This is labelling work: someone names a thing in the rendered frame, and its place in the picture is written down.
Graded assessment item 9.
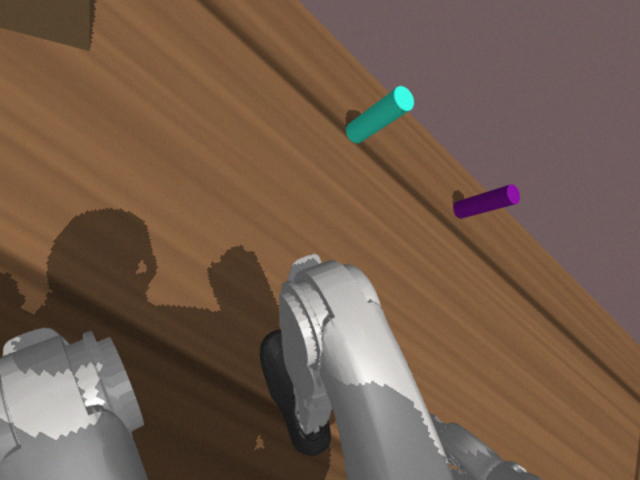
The right robot arm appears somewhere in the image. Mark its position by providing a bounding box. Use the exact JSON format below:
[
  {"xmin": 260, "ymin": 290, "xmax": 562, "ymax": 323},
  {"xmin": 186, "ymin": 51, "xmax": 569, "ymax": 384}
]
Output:
[{"xmin": 486, "ymin": 461, "xmax": 542, "ymax": 480}]

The right robot foot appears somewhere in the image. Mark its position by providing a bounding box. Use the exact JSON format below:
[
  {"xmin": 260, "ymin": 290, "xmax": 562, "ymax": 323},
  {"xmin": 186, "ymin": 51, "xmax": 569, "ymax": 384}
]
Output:
[{"xmin": 260, "ymin": 330, "xmax": 331, "ymax": 456}]

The right robot hand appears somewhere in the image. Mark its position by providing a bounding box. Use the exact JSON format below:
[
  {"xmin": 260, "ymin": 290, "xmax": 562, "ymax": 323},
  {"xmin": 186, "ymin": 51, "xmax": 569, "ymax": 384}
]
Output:
[{"xmin": 429, "ymin": 413, "xmax": 504, "ymax": 480}]

